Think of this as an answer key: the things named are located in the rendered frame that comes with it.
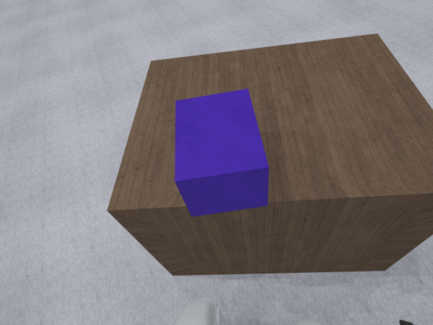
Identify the robot left thigh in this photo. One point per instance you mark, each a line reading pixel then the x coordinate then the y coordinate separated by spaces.
pixel 201 312

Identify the pedestal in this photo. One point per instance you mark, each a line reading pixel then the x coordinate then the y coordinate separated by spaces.
pixel 349 143

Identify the carton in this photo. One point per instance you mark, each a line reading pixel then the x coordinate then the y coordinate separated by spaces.
pixel 220 161

